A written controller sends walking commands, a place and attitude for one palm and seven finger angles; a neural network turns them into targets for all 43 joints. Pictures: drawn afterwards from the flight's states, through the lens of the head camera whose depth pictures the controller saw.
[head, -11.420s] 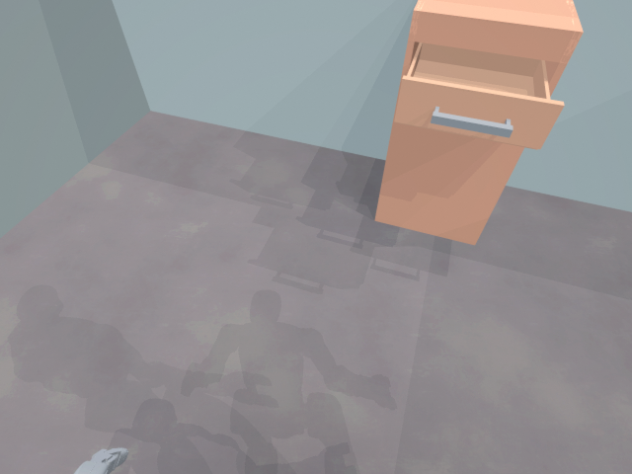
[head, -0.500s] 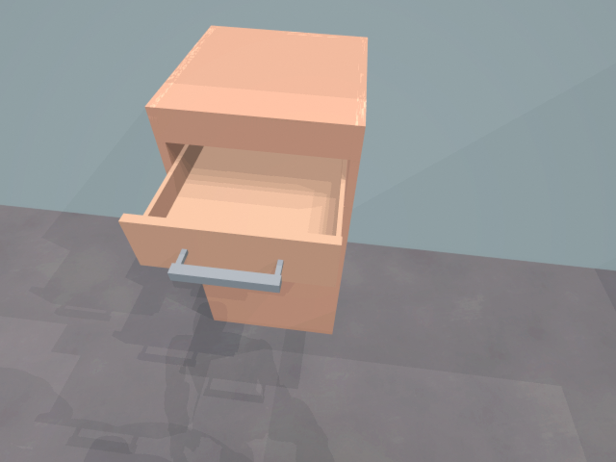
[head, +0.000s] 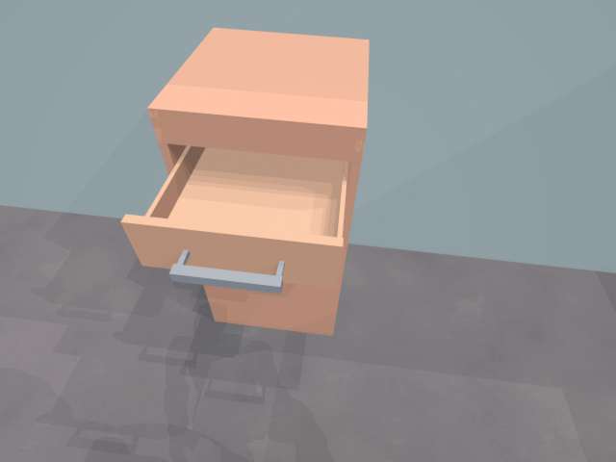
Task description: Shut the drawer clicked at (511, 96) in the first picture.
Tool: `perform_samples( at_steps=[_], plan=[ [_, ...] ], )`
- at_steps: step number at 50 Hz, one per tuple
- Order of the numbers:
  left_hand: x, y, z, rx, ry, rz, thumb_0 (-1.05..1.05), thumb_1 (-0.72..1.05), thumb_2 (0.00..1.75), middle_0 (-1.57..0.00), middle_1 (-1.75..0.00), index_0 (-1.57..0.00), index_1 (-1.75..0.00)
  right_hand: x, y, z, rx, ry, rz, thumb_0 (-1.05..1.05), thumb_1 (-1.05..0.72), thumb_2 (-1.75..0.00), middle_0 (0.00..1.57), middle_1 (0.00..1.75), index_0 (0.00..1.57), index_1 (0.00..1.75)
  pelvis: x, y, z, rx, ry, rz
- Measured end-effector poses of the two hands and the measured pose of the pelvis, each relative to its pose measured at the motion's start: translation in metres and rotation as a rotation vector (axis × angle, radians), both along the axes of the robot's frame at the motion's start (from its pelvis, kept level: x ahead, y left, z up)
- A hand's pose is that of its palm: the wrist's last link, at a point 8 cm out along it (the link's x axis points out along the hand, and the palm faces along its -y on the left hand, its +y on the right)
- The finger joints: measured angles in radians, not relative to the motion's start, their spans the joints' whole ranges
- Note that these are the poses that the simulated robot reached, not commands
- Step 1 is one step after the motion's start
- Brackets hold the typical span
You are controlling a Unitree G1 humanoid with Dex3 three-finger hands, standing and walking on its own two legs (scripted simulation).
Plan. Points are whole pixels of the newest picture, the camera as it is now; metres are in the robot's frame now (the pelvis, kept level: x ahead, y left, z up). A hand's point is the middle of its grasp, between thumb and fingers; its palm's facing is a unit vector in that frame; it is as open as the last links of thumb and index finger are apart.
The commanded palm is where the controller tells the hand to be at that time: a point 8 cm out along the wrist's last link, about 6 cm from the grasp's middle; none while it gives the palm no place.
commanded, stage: shuffle to correct the standing spot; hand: left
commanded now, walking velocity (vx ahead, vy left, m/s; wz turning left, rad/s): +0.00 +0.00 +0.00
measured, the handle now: (229, 269) +0.44 +0.17 -0.06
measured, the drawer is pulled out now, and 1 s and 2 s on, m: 0.23 0.23 0.23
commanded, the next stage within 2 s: come to a stop and stand still in 0.28 s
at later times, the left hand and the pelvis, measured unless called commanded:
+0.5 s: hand out of the picture +0.01 +0.15 -0.19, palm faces +0.03 -0.99 -0.12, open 7.4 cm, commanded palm none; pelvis +0.06 +0.00 -0.01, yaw -2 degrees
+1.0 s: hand out of the picture +0.08 +0.18 -0.18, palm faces -0.03 -0.98 -0.21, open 7.3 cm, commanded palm none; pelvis +0.03 +0.01 -0.01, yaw -1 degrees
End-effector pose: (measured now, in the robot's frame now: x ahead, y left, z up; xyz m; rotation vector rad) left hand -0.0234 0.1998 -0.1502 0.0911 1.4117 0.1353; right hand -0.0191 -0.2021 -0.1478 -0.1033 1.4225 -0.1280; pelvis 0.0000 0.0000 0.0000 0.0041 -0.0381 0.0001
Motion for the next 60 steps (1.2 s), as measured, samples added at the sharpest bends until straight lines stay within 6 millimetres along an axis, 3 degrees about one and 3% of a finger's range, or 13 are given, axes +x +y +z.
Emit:
perform_samples(
  at_steps=[7,13,20,24,30,32,35,43,49,60],
  plan=[
    [-0.006,-0.002,-0.002,-0.010,0.026,-0.001,0.00,0.91,0.90,-0.20,-0.30,-0.20,-0.30,-0.004,-0.001,-0.001,-0.001,0.017,-0.012,0.00,-0.91,-0.90,0.19,0.30,0.20,0.30,0.003,0.000,-0.002,0.000,0.006,-0.012],
    [-0.006,-0.003,-0.004,-0.014,0.055,0.010,0.00,0.91,0.90,-0.20,-0.30,-0.20,-0.30,-0.006,-0.007,-0.004,-0.009,0.047,-0.035,0.00,-0.91,-0.90,0.19,0.30,0.20,0.30,0.018,-0.002,-0.006,-0.003,0.018,-0.022],
    [0.004,-0.002,-0.011,-0.028,0.087,0.042,0.00,0.91,0.90,-0.20,-0.30,-0.20,-0.30,0.013,-0.006,-0.006,-0.030,0.057,-0.028,0.01,-0.91,-0.90,0.19,0.30,0.20,0.30,0.043,0.002,-0.013,-0.012,0.027,-0.016],
    [0.022,0.001,-0.014,-0.028,0.112,0.015,0.00,0.91,0.90,-0.20,-0.30,-0.20,-0.30,0.030,0.001,-0.006,-0.039,0.028,-0.040,0.00,-0.91,-0.90,0.19,0.30,0.20,0.30,0.058,0.005,-0.014,-0.003,0.023,-0.034],
    [0.076,0.002,-0.009,0.004,0.018,-0.001,0.00,0.91,0.90,-0.20,-0.30,-0.19,-0.30,0.042,0.012,-0.011,-0.004,0.060,-0.050,0.00,-0.91,-0.90,0.19,0.30,0.20,0.30,0.073,0.001,-0.011,-0.007,0.012,-0.026],
    [0.084,0.006,-0.006,0.031,0.018,-0.023,0.02,0.94,0.90,-0.20,-0.30,-0.20,-0.30,0.049,0.013,-0.011,0.006,0.058,-0.059,0.00,-0.91,-0.90,0.19,0.30,0.20,0.30,0.075,0.000,-0.009,-0.009,0.022,-0.029],
    [0.093,0.014,-0.001,0.053,0.006,-0.029,0.03,0.95,0.90,-0.20,-0.30,-0.20,-0.30,0.059,0.013,-0.009,0.008,0.041,-0.061,0.01,-0.91,-0.90,0.20,0.30,0.20,0.30,0.073,-0.002,-0.006,-0.006,0.033,-0.028],
    [0.104,0.025,0.003,0.087,-0.071,-0.038,0.01,0.93,0.90,-0.20,-0.30,-0.20,-0.30,0.060,-0.009,-0.007,-0.032,0.007,-0.049,0.02,-0.92,-0.90,0.20,0.30,0.20,0.30,0.056,-0.001,-0.007,0.004,0.037,-0.027],
    [0.098,0.032,-0.002,0.071,-0.117,-0.087,0.01,0.92,0.90,-0.20,-0.30,-0.20,-0.30,0.069,-0.025,0.000,-0.077,-0.115,-0.034,0.01,-0.92,-0.90,0.19,0.30,0.20,0.30,0.035,0.006,-0.011,-0.008,0.021,-0.021],
    [0.071,0.045,0.010,0.075,-0.119,-0.085,0.00,0.92,0.90,-0.20,-0.30,-0.20,-0.30,0.060,-0.010,0.001,-0.041,-0.155,0.030,0.01,-0.92,-0.90,0.19,0.30,0.20,0.30,0.017,0.017,-0.005,0.001,0.006,-0.026]
  ],
)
